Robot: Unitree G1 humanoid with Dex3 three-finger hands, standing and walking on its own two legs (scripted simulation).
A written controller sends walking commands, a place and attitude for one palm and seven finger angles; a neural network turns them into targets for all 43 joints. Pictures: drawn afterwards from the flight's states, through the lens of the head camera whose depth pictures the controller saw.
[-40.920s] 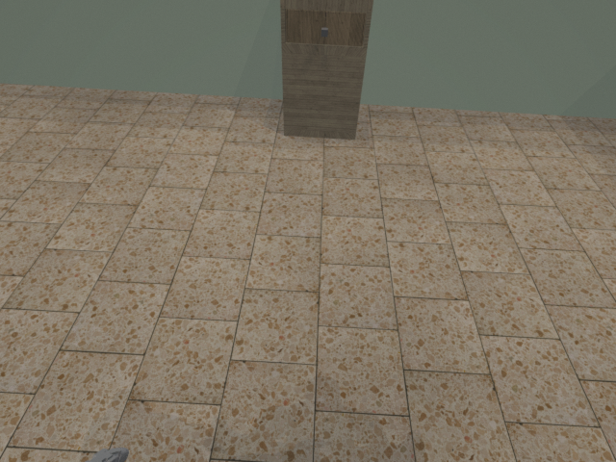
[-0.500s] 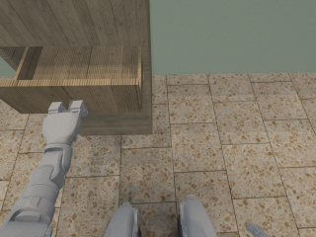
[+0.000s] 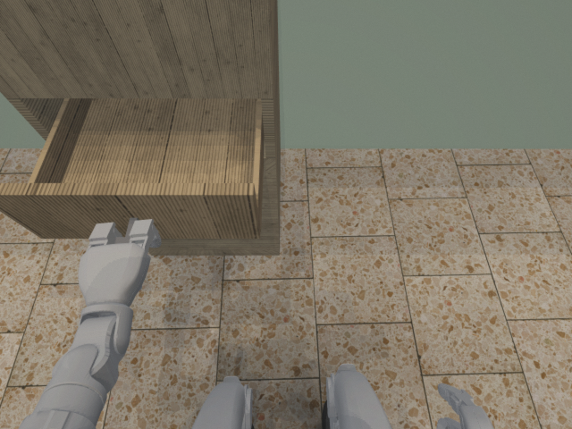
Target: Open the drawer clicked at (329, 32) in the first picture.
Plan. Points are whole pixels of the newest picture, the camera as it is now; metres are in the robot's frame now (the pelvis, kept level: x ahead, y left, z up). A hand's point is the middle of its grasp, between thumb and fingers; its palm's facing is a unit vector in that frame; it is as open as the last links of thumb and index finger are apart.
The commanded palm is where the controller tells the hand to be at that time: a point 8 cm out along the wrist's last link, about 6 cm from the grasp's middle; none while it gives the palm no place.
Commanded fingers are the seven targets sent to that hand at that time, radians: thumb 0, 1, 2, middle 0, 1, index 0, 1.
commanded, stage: pull the drawer open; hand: left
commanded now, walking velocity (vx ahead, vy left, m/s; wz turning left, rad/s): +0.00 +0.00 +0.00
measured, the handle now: (130, 240) +0.39 +0.25 -0.04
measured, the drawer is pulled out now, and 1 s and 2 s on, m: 0.18 0.28 0.30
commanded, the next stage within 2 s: open the thumb to release the handle in 1.46 s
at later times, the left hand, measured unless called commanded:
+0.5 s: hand (126, 310) +0.29 +0.24 -0.06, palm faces -0.04 -0.02 -1.00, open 6.0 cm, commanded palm +0.25 +0.25 -0.02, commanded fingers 0.00 0.90 0.90 -0.40 -1.35 -0.40 -1.35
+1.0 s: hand (119, 345) +0.24 +0.24 -0.06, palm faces -0.04 -0.03 -1.00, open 6.0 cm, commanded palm +0.20 +0.26 -0.02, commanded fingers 0.00 0.90 0.90 -0.40 -1.35 -0.40 -1.35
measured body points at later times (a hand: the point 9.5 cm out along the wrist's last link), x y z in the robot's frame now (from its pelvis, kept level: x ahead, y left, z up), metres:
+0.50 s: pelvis +0.01 +0.00 +0.00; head +0.12 -0.01 +0.43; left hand +0.28 +0.24 -0.01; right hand +0.16 -0.26 -0.13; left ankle -0.01 +0.12 -0.63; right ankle +0.04 -0.13 -0.63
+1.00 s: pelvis +0.01 -0.01 -0.01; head +0.12 -0.01 +0.43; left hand +0.23 +0.24 -0.01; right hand +0.19 -0.25 -0.13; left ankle -0.01 +0.12 -0.63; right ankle +0.04 -0.13 -0.63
